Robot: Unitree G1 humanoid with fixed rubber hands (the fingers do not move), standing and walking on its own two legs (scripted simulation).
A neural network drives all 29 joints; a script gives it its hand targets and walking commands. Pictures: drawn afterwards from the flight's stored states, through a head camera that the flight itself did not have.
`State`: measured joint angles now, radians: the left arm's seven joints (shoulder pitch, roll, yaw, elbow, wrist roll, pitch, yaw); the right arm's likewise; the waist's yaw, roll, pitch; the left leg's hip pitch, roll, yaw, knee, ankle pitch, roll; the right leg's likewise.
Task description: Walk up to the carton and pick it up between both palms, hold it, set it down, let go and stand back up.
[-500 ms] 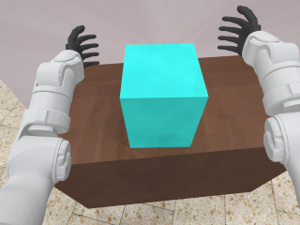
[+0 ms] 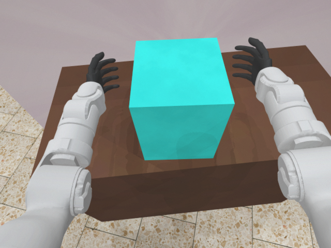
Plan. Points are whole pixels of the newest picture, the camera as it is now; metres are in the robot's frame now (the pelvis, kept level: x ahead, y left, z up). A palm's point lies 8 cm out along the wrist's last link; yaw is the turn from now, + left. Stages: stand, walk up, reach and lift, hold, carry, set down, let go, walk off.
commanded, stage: reach and lift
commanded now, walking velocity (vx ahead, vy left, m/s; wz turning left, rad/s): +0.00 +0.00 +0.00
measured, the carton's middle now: (177, 104) +0.49 +0.02 +0.03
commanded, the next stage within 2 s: none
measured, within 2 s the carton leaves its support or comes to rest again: neither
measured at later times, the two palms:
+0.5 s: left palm (104, 97) +0.46 +0.20 +0.08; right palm (253, 84) +0.50 -0.16 +0.10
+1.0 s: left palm (115, 100) +0.46 +0.17 +0.07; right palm (240, 88) +0.49 -0.13 +0.09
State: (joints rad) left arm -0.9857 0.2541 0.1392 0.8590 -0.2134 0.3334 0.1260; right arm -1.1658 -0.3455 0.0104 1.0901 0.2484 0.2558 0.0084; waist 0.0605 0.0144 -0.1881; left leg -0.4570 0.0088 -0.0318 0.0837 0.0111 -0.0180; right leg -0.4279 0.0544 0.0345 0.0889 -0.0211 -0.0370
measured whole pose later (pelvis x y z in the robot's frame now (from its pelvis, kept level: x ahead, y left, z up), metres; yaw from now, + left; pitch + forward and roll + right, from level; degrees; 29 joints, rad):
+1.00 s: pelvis -0.01 +0.00 -0.01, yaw -1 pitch +29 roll +0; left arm -1.03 0.13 0.22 1.14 -0.07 -0.01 0.14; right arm -1.17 -0.21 -0.07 1.23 0.10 0.03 -0.03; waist 0.07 0.01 -0.30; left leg -0.64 0.01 -0.02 0.08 0.05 -0.02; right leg -0.59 0.06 0.05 0.04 0.05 -0.04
